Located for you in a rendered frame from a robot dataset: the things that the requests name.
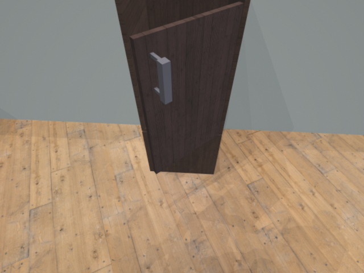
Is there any handle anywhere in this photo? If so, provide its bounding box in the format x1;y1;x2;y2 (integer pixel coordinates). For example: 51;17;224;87
150;52;172;105

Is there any cupboard door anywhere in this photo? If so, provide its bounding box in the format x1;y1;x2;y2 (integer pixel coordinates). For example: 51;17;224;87
130;2;244;174

